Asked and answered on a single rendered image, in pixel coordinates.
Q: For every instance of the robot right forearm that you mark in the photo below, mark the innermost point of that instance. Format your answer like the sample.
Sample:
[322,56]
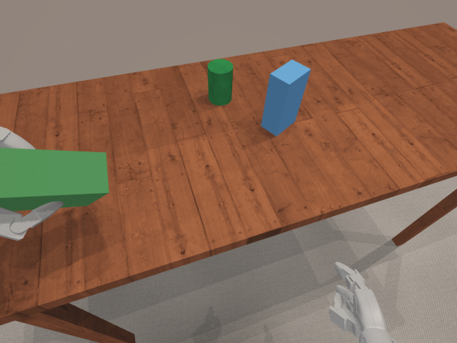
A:
[375,335]

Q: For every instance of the robot left hand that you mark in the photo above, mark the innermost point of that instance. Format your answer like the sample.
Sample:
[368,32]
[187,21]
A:
[12,224]

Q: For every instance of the table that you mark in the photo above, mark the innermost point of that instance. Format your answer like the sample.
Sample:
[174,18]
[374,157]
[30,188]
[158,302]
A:
[189,179]

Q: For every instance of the robot right hand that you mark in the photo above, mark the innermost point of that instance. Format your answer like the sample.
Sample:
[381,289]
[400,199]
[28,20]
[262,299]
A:
[362,309]

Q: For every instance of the sponge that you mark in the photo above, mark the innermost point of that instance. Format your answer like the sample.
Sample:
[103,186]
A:
[30,178]

